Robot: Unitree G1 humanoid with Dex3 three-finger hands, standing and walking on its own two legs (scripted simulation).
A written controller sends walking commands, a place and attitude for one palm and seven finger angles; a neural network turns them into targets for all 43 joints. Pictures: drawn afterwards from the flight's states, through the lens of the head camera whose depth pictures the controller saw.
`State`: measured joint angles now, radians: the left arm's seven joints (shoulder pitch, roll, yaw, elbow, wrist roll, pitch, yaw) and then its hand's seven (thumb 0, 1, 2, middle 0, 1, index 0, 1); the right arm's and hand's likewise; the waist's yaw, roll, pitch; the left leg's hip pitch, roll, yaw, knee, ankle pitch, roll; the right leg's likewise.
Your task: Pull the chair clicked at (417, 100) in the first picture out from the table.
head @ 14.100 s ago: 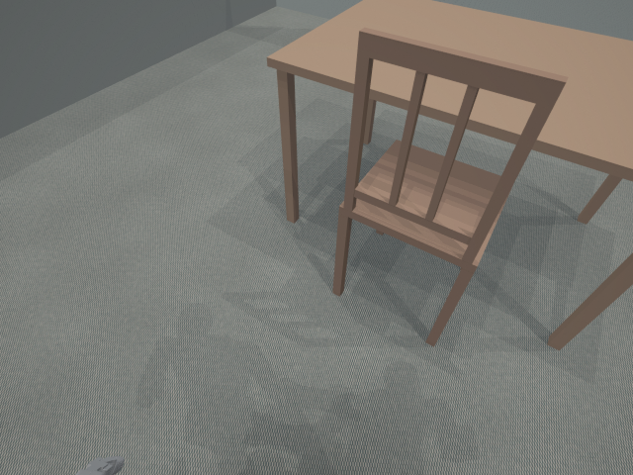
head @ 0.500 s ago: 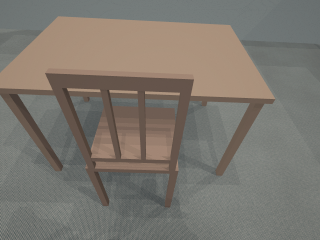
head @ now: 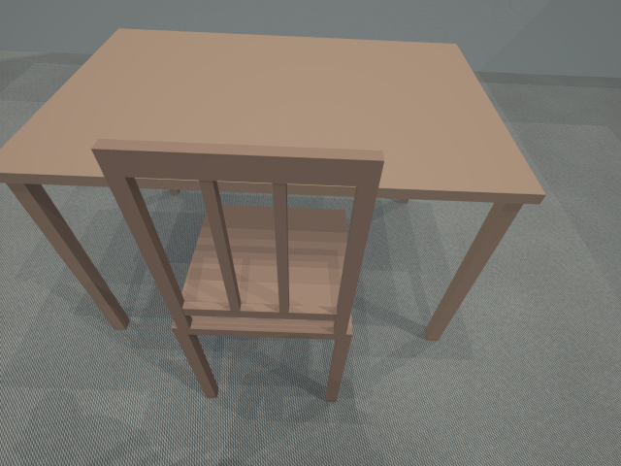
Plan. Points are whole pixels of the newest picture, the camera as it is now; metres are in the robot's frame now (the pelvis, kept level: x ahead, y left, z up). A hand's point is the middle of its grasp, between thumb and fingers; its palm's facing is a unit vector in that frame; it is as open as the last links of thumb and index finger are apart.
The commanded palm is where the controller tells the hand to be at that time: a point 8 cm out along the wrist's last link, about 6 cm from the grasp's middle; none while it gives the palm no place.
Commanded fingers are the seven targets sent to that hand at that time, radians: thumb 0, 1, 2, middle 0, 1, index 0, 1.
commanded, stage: look again from close up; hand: left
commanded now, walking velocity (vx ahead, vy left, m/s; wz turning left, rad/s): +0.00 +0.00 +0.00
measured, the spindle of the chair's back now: (224, 254) +0.46 +0.19 -0.05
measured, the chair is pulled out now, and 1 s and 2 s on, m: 0.00 0.00 0.00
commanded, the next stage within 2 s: shuffle to correct the standing spot in 0.88 s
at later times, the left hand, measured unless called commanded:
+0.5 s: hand out of the picture -0.04 +0.16 -0.18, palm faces +0.05 -0.98 -0.17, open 7.4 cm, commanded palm none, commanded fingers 0.00 0.90 0.90 -0.20 -0.30 -0.20 -0.30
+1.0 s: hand out of the picture -0.06 +0.15 -0.18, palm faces +0.05 -0.99 -0.16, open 7.4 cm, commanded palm none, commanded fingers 0.00 0.90 0.90 -0.20 -0.30 -0.20 -0.30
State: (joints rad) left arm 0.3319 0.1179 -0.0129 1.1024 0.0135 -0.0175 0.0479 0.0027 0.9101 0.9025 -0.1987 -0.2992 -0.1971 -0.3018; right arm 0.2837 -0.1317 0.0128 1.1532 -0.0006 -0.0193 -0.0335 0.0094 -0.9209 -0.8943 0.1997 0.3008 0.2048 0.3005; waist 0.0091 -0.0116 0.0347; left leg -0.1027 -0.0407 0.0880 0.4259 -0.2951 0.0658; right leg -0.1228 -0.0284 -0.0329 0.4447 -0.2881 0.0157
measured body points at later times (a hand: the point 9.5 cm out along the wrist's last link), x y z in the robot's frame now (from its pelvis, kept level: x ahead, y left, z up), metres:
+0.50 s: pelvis -0.02 +0.00 +0.00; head -0.02 +0.01 +0.45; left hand -0.04 +0.21 -0.16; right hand -0.03 -0.21 -0.16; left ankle -0.04 +0.07 -0.74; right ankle -0.03 -0.13 -0.74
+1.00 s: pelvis -0.03 +0.00 +0.00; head -0.02 +0.00 +0.45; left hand -0.06 +0.20 -0.16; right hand -0.04 -0.21 -0.16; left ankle -0.04 +0.07 -0.74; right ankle -0.03 -0.13 -0.74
